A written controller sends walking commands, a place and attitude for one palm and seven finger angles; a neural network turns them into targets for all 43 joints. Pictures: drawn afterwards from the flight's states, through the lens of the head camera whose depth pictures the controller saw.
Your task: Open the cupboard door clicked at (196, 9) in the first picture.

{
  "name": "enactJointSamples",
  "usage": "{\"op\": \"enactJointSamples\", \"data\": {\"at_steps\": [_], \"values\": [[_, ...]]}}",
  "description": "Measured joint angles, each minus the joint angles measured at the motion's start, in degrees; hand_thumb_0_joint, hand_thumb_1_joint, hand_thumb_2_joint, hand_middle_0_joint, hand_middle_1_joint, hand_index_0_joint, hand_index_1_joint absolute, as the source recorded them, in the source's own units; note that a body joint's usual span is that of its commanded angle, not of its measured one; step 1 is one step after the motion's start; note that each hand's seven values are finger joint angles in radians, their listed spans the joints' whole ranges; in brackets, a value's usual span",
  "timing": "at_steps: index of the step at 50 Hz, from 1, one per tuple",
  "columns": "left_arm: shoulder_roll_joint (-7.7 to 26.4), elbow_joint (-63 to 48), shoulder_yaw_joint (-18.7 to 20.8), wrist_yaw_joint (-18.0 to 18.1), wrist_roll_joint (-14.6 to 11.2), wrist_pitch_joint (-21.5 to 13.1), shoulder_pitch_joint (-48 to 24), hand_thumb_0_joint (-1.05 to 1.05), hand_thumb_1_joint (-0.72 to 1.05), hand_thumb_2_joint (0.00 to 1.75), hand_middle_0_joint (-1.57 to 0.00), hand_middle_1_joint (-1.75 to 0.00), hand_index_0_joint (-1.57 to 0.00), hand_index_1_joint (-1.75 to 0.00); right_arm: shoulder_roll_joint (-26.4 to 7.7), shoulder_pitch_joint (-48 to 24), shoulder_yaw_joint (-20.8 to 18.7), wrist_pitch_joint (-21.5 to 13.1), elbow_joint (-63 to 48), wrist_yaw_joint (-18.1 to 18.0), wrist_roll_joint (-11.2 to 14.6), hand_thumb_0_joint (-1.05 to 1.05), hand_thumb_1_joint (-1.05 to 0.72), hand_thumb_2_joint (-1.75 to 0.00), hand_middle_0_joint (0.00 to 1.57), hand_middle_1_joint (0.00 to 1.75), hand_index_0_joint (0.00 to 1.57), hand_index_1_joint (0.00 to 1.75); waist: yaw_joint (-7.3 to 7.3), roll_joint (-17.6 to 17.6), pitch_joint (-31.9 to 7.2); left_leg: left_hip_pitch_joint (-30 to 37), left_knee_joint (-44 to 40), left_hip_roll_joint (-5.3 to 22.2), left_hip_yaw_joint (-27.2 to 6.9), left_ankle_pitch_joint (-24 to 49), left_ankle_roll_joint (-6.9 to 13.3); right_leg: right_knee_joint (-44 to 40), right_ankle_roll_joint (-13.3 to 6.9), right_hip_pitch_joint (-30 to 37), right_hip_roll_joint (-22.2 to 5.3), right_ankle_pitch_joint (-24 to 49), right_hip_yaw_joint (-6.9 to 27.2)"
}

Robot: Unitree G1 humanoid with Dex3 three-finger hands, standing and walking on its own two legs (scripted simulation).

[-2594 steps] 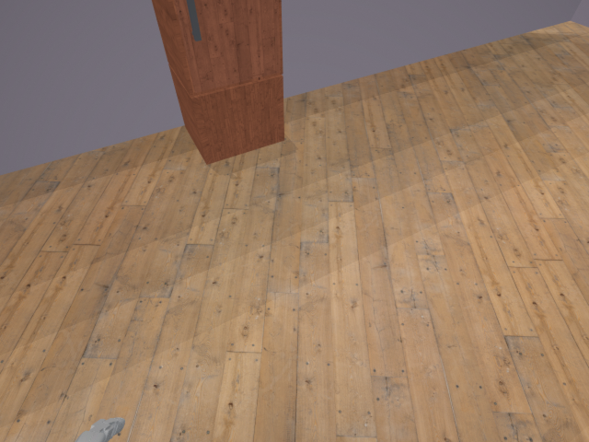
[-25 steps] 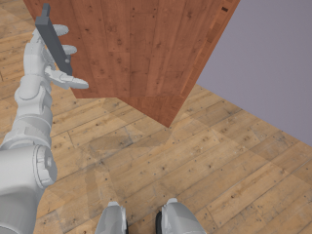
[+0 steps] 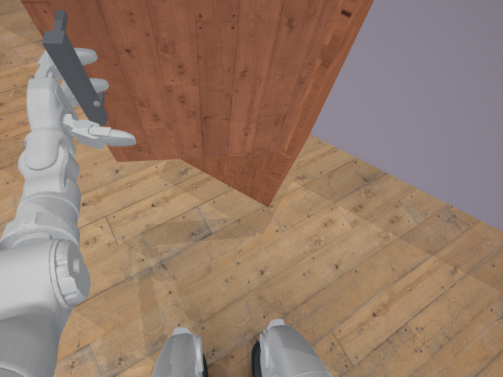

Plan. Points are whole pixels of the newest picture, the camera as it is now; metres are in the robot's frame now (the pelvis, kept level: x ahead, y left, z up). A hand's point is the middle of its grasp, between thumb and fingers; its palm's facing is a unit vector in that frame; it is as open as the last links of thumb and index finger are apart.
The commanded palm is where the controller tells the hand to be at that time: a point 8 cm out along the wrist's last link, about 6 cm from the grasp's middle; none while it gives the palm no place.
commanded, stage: slide the fingers in behind the handle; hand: left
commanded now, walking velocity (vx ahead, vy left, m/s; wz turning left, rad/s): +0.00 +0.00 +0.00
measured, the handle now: (82, 74) +0.58 +0.22 +0.06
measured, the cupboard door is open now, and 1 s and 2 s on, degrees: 36 36 71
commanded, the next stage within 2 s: close the thumb around the handle in 0.16 s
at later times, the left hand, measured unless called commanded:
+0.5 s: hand (97, 102) +0.52 +0.19 +0.06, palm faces +0.10 -1.00 -0.01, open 12.4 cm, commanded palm +0.50 +0.23 +0.06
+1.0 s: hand (96, 104) +0.52 +0.19 +0.06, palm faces +0.10 -1.00 -0.01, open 5.8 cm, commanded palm +0.49 +0.23 +0.06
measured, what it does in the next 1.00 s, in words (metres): stands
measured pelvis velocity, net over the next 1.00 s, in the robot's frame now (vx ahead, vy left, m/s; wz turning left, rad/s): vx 0.00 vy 0.01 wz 0.00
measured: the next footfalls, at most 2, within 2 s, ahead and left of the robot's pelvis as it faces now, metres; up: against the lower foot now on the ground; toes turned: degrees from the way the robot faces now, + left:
none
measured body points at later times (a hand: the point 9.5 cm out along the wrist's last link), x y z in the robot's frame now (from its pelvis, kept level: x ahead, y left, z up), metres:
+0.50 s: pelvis +0.00 +0.01 +0.00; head +0.14 +0.03 +0.42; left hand +0.51 +0.25 +0.06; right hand -0.01 -0.25 -0.11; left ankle +0.00 +0.10 -0.65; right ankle +0.01 -0.11 -0.65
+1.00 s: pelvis +0.00 +0.01 +0.00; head +0.14 +0.03 +0.43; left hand +0.51 +0.25 +0.06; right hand +0.00 -0.26 -0.11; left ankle +0.00 +0.10 -0.65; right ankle +0.01 -0.11 -0.65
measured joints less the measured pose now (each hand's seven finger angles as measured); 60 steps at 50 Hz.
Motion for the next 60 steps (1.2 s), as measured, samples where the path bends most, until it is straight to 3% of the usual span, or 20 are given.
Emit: {"op": "enactJointSamples", "data": {"at_steps": [19,26,44,60], "values": [[-0.23,0.61,-0.91,1.44,0.07,0.24,-1.33,-0.01,-0.45,0.32,-0.3,-1.21,-0.3,-1.2,0.03,0.47,0.28,0.02,0.27,0.02,-0.26,0.01,-0.9,-0.89,0.21,0.3,0.21,0.3,-0.26,0.37,0.05,-0.94,0.41,-0.33,0.1,0.28,0.47,0.17,0.47,-0.77,-0.31,0.39,0.12],[-0.69,0.3,-0.87,2.04,-0.01,-0.14,-0.7,-0.01,-0.2,0.43,-0.32,-1.23,-0.31,-1.23,0.28,0.73,0.23,0.13,0.6,0.28,-0.45,0.01,-0.9,-0.89,0.21,0.3,0.21,0.3,-0.1,0.51,-0.13,-0.59,0.22,-0.3,0.28,0.19,0.55,-0.04,0.58,-0.49,-0.26,0.39,0.33],[-0.96,-0.43,-0.97,1.6,-0.27,-0.28,-0.17,0.01,0.71,0.82,-0.38,-1.33,-0.37,-1.33,-0.12,0.07,-0.14,0.27,0.44,0.13,-0.4,0.01,-0.9,-0.89,0.21,0.3,0.21,0.3,0.22,0.27,-0.17,-0.22,-0.03,-0.36,0.14,0.09,0.46,-0.26,0.51,-0.08,-0.27,0.22,0.25],[-1.26,-2.03,-0.25,0.57,-0.83,-0.41,2.33,0.01,0.72,0.79,-0.36,-1.35,-0.36,-1.35,0.16,-0.24,-0.14,0.68,-0.17,-0.07,0.02,0.01,-0.9,-0.89,0.21,0.3,0.21,0.3,0.45,0.18,-0.34,1.0,-0.71,-0.12,0.44,0.0,0.19,-0.63,0.27,0.79,0.02,0.14,0.6]]}}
